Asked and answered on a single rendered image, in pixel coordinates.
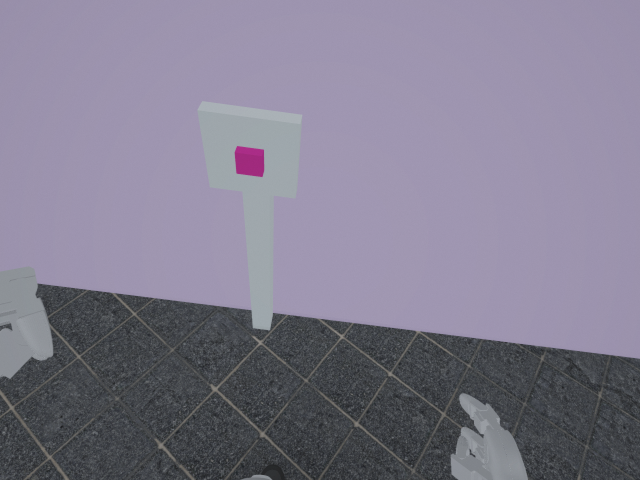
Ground button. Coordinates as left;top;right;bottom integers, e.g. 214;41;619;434
235;146;264;177

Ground left robot hand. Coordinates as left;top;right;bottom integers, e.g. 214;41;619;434
0;266;53;379

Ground right robot hand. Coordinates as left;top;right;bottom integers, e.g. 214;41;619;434
451;393;528;480

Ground panel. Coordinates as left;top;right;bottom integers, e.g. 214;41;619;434
197;101;302;330

